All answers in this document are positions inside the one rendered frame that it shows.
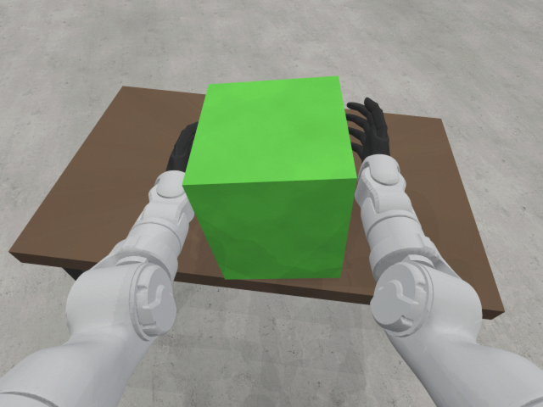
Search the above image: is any robot left hand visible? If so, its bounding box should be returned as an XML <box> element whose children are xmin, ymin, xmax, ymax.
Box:
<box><xmin>166</xmin><ymin>121</ymin><xmax>199</xmax><ymax>172</ymax></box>

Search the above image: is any robot left forearm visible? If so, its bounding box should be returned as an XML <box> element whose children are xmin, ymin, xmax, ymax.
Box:
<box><xmin>65</xmin><ymin>170</ymin><xmax>194</xmax><ymax>332</ymax></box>

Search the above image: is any carton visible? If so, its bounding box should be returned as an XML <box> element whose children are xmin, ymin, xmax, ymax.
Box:
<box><xmin>182</xmin><ymin>75</ymin><xmax>357</xmax><ymax>280</ymax></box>

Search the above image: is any robot left upper arm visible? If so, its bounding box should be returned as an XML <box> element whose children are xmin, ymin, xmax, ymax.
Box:
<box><xmin>0</xmin><ymin>262</ymin><xmax>176</xmax><ymax>407</ymax></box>

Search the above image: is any robot right upper arm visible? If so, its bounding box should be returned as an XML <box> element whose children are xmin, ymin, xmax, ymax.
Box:
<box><xmin>370</xmin><ymin>261</ymin><xmax>543</xmax><ymax>407</ymax></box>

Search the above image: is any robot right forearm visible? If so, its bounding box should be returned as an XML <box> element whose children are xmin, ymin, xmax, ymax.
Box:
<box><xmin>355</xmin><ymin>154</ymin><xmax>462</xmax><ymax>282</ymax></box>

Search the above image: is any robot right hand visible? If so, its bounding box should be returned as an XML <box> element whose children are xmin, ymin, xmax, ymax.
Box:
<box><xmin>345</xmin><ymin>98</ymin><xmax>390</xmax><ymax>164</ymax></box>

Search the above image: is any table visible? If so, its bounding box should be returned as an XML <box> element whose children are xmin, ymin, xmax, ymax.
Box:
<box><xmin>8</xmin><ymin>86</ymin><xmax>505</xmax><ymax>320</ymax></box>

